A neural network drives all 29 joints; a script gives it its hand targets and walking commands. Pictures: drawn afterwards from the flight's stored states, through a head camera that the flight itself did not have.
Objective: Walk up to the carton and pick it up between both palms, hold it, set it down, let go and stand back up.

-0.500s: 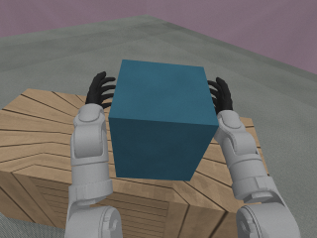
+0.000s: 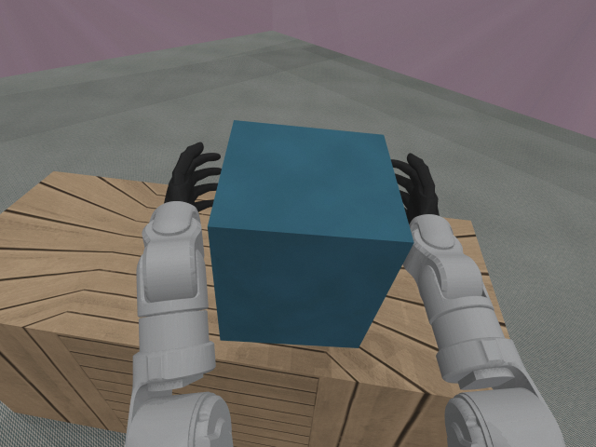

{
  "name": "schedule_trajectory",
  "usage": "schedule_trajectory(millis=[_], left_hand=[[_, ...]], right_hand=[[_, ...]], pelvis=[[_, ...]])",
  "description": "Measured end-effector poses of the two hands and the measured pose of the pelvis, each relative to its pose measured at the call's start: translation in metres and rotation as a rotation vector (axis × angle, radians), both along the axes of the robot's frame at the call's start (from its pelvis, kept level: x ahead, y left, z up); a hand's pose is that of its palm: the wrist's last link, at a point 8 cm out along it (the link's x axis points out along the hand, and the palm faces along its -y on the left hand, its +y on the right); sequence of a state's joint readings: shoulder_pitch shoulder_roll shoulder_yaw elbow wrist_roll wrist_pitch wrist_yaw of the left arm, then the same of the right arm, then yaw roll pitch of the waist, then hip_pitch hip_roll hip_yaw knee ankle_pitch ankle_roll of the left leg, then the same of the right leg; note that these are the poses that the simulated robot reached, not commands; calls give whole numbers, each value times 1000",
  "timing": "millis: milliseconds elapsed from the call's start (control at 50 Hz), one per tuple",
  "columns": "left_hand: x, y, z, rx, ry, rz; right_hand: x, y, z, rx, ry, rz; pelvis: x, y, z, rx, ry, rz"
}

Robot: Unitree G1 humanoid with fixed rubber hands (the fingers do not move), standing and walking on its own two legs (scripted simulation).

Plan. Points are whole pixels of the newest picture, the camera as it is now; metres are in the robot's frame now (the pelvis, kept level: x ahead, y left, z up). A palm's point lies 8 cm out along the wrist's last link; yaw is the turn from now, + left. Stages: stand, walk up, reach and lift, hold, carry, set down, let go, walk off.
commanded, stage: hold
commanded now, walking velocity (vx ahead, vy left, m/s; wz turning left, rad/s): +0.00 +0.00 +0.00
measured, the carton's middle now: (299, 240) +0.38 +0.00 +0.12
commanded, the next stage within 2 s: set down in 0.24 s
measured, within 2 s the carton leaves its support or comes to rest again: neither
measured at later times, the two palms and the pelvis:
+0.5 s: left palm (188, 201) +0.36 +0.14 +0.20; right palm (421, 211) +0.36 -0.16 +0.18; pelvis +0.01 +0.00 +0.00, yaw +1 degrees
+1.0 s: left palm (208, 232) +0.37 +0.13 +0.14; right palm (417, 234) +0.38 -0.17 +0.13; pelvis +0.03 -0.02 +0.00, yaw +1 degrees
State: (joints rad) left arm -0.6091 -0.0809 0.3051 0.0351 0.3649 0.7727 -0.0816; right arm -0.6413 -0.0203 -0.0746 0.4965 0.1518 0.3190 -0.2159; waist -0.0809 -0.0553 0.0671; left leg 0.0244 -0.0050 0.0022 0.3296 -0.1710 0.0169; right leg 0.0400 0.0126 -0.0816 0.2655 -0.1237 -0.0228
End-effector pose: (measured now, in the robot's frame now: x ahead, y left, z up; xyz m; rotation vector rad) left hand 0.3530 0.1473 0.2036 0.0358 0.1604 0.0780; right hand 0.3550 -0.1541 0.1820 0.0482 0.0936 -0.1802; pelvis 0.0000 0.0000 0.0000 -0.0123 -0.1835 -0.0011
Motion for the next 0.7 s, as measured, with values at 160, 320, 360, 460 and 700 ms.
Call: schedule_trajectory(millis=[160, 320, 360, 460, 700], left_hand=[[6, -1, 0, 1, 3, 1], [9, -3, 0, -1, -8, -2], [8, -3, -1, 0, -7, -3], [8, -4, -2, 2, -24, -5], [11, -6, -4, 39, -99, 3]], right_hand=[[5, -1, -2, 5, 2, -1], [8, -3, 1, -10, -8, -3], [8, -3, 1, -9, -7, -3], [7, -4, 0, -5, -25, -7], [13, -5, -13, -30, -114, -2]], pelvis=[[-1, -2, 0, 1, 17, 3], [6, -4, 0, -2, 6, 9], [8, -4, 0, -2, 0, 11], [11, -3, 0, -3, -5, 11], [15, -4, 1, 5, -3, 8]])
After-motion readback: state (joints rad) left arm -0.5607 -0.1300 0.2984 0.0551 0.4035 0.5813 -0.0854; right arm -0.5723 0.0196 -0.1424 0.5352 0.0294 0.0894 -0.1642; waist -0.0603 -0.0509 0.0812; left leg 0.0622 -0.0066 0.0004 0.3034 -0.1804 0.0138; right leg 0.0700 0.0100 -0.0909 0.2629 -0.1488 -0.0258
